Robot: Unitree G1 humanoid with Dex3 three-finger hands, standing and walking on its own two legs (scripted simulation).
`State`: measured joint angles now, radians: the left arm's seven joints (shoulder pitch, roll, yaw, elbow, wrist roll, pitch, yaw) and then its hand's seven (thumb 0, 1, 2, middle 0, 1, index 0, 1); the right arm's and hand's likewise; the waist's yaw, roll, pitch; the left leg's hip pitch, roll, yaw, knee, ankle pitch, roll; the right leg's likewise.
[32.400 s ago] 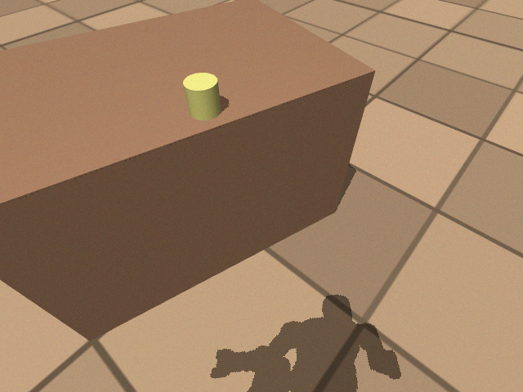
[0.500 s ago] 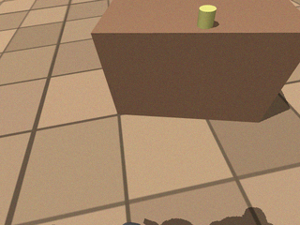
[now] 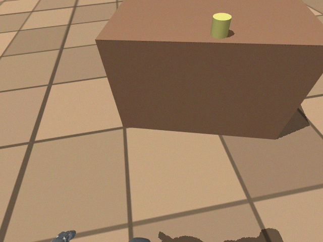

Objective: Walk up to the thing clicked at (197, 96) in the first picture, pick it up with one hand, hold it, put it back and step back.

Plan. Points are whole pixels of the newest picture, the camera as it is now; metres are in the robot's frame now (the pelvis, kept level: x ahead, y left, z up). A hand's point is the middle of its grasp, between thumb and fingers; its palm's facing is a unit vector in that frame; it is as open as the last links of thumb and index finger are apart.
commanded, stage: step back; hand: right
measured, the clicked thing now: (220, 25) +1.05 -0.22 +0.03
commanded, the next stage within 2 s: stand in 0.34 s
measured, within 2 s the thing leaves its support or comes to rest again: neither
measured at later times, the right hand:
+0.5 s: hand out of the picture +0.14 -0.21 -0.14, palm faces -0.03 +0.94 -0.34, open 7.4 cm
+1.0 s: hand out of the picture +0.10 -0.23 -0.14, palm faces -0.01 +0.94 -0.33, open 7.4 cm
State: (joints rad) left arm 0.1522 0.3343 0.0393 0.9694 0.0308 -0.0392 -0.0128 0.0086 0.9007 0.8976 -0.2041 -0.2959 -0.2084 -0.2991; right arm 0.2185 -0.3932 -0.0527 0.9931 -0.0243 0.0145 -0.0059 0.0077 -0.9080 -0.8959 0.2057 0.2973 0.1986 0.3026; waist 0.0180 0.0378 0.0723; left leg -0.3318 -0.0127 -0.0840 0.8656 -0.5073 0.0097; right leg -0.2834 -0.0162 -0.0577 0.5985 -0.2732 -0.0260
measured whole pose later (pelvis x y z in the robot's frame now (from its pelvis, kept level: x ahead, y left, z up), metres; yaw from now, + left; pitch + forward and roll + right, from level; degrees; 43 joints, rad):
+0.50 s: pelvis +0.03 +0.03 +0.01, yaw +0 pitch -2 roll +0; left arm 0.09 0.37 0.01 1.09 -0.01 -0.01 -0.01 0.01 0.90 0.90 -0.20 -0.30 -0.20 -0.30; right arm 0.07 -0.33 -0.01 1.09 -0.01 -0.02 0.01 0.01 -0.91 -0.90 0.21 0.30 0.20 0.30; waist 0.02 -0.01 0.07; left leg -0.16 0.01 0.01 0.46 -0.26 0.00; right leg -0.17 -0.05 -0.02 0.46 -0.25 0.03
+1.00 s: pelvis +0.02 +0.02 +0.02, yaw -1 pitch -3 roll +0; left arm 0.10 0.36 0.00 1.14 0.01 -0.02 -0.01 0.01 0.90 0.90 -0.20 -0.30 -0.21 -0.30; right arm 0.08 -0.35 -0.01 1.14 -0.01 -0.01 0.01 0.01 -0.91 -0.90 0.21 0.30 0.20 0.30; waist 0.00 0.00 0.07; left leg -0.10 0.02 0.01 0.32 -0.18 -0.02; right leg -0.11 -0.03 -0.03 0.33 -0.16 0.02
